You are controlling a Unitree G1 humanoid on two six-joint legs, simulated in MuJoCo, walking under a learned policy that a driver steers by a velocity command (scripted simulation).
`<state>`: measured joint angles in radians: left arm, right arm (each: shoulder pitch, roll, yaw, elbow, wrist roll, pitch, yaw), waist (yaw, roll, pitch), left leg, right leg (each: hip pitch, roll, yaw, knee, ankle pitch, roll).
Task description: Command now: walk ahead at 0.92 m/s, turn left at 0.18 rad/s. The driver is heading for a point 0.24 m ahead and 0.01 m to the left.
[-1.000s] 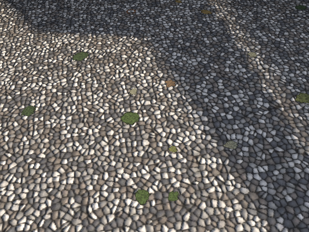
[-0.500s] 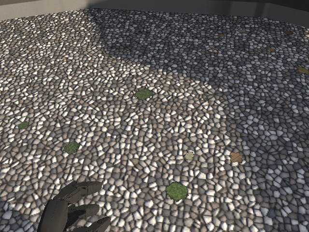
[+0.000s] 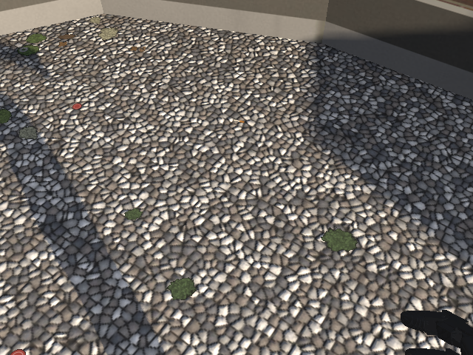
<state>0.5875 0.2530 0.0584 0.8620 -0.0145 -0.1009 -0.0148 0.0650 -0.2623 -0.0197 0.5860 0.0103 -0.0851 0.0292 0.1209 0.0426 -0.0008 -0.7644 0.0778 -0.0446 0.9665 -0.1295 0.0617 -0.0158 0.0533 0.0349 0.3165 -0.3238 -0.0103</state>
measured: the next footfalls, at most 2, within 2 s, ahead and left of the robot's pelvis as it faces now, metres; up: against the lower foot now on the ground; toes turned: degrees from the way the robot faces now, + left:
left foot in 0.16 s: +0.38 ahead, +0.13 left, +0.00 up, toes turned +1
right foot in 0.52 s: +0.44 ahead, -0.11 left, +0.00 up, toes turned +2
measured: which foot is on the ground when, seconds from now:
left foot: up 0.00-0.14, down 0.16-1.00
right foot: down 0.00-0.16, up 0.18-0.50, down 0.52-1.00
